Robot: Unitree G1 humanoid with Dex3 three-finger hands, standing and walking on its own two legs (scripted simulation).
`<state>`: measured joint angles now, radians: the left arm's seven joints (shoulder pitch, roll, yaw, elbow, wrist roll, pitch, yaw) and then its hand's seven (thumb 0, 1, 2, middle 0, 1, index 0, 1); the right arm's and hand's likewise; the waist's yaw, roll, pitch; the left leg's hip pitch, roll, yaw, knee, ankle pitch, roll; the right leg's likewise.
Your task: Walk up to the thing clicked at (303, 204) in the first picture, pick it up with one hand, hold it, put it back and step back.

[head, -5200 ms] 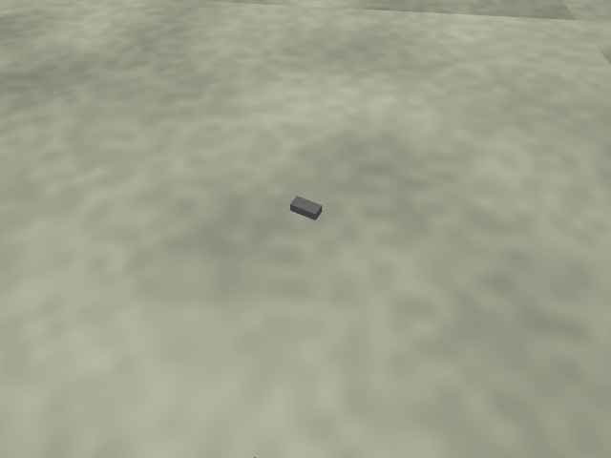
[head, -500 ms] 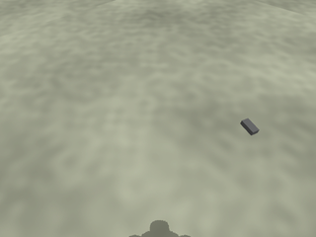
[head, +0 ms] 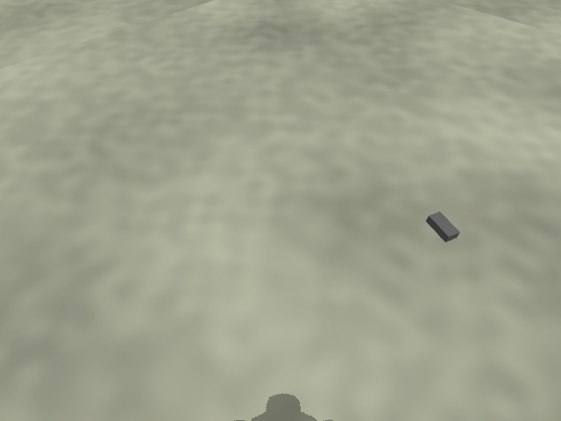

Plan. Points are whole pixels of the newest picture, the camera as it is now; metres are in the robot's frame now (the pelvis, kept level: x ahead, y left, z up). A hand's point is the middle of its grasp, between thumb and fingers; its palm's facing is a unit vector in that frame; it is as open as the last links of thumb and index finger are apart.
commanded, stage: stand
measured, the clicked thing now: (442, 226) +1.03 -0.69 -0.76
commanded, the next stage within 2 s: walk up in 0.28 s
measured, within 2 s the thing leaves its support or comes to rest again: neither
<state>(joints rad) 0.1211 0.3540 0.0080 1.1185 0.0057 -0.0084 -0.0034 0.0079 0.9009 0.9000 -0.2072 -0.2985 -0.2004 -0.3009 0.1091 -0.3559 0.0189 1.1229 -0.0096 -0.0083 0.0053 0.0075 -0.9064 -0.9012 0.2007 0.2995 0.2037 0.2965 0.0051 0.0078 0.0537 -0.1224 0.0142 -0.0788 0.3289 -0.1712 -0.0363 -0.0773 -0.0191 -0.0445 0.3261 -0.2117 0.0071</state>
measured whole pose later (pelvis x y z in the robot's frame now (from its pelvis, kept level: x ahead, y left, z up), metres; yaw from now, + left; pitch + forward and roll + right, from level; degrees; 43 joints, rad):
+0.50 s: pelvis -0.02 +0.03 -0.02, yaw -8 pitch -2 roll +0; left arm 0.18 0.38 0.05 0.99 0.01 0.03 0.00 0.01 0.90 0.90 -0.21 -0.30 -0.20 -0.30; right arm 0.08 -0.39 -0.06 0.98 -0.02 0.00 0.02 0.01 -0.91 -0.90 0.20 0.30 0.20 0.30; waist 0.02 -0.02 0.10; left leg -0.23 0.00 0.02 0.55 -0.30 0.01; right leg -0.28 0.00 0.10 0.63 -0.34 0.01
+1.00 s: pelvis -0.03 +0.01 -0.02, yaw -22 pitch -3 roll +1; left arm 0.26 0.36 0.04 0.82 0.02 -0.01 0.00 0.01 0.90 0.90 -0.21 -0.30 -0.20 -0.30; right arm 0.21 -0.40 -0.05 0.88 -0.02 0.04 0.02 0.01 -0.91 -0.90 0.20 0.30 0.20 0.30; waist -0.01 0.04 0.14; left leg -0.39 0.04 -0.01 0.95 -0.50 -0.01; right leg -0.26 0.04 0.06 0.60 -0.29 -0.03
